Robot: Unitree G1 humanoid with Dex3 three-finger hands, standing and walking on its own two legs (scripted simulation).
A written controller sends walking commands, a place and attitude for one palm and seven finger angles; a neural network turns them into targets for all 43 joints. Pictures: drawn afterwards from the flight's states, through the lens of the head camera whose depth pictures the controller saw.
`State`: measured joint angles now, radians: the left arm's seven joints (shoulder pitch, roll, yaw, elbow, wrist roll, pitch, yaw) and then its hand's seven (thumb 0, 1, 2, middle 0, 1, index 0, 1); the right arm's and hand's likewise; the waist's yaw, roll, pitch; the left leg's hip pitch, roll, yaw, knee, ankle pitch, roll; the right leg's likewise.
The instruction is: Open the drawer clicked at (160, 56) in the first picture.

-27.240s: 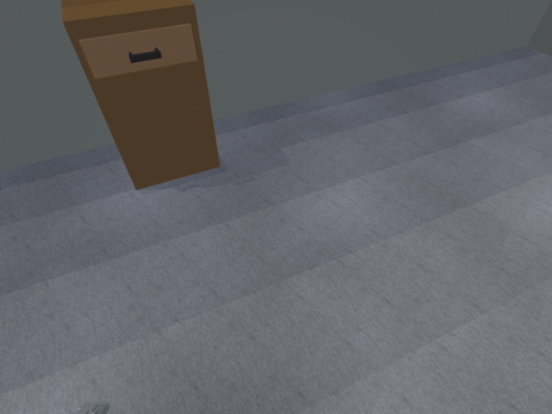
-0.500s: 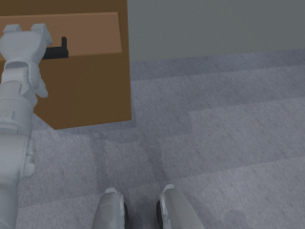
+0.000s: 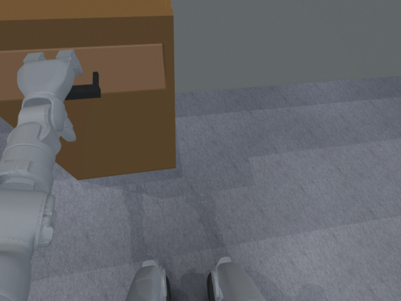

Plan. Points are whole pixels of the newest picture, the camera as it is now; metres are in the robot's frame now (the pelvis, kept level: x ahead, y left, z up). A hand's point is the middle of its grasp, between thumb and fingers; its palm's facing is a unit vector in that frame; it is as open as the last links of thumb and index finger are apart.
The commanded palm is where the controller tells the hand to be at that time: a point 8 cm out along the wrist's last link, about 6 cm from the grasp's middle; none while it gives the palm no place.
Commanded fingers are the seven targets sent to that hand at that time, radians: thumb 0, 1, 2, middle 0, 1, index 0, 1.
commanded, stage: lift the fingers back up to retry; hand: left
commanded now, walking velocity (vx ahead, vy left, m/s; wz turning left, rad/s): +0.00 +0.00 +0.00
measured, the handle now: (72, 85) +0.58 +0.24 -0.01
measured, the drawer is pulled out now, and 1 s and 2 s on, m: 0.00 0.00 0.00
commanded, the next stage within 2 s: re-aim the fingers above the handle in 0.38 s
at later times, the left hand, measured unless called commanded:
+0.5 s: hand (58, 89) +0.53 +0.24 +0.04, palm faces -0.09 -0.06 -0.99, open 13.8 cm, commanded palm +0.51 +0.23 +0.10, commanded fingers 0.00 -0.50 0.30 -0.30 -1.20 -0.30 -1.20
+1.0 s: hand (55, 92) +0.51 +0.24 +0.05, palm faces -0.07 -0.04 -1.00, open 13.9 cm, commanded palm +0.51 +0.23 +0.10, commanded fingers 0.00 -0.50 0.30 -0.30 -1.20 -0.30 -1.20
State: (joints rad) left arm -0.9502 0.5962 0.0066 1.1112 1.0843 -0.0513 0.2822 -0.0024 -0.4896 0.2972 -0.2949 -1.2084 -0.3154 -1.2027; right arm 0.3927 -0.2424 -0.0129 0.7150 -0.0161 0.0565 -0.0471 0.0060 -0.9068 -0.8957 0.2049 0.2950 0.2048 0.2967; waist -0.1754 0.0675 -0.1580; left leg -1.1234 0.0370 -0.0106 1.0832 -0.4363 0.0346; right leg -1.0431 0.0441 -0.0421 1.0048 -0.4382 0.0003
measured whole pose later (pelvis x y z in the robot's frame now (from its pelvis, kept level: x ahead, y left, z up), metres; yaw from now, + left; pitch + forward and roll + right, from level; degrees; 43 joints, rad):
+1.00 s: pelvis +0.03 -0.01 +0.03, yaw +1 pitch +22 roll -3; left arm -0.81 0.51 -0.01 1.08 1.09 -0.07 0.32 0.00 -0.49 0.30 -0.32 -1.20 -0.31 -1.20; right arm 0.36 -0.26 -0.06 0.72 -0.02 0.12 -0.03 0.01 -0.91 -0.90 0.20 0.29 0.20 0.30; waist -0.13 0.06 -0.18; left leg -0.88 0.03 0.00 0.92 -0.42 0.03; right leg -0.81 0.04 -0.02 0.85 -0.43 -0.01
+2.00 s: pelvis +0.03 +0.00 +0.03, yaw +0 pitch +24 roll -3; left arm -0.88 0.55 0.02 1.11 1.10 -0.04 0.31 0.00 -0.49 0.30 -0.32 -1.20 -0.33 -1.22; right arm 0.37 -0.25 -0.04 0.72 -0.02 0.11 -0.03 0.01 -0.91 -0.90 0.20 0.29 0.20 0.30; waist -0.15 0.06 -0.17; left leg -0.94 0.03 0.01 0.95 -0.43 0.04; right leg -0.87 0.04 -0.02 0.87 -0.43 0.00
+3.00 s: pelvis +0.03 +0.00 +0.01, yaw +0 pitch +27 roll -4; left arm -0.89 0.58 0.03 1.14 1.12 -0.09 0.33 0.00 -0.49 0.30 -0.32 -1.20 -0.32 -1.21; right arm 0.38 -0.25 -0.04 0.72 -0.03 0.09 -0.03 0.01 -0.91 -0.90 0.20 0.29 0.20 0.30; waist -0.16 0.06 -0.18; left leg -1.03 0.04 0.00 1.02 -0.45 0.03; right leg -0.96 0.05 -0.02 0.95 -0.45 0.00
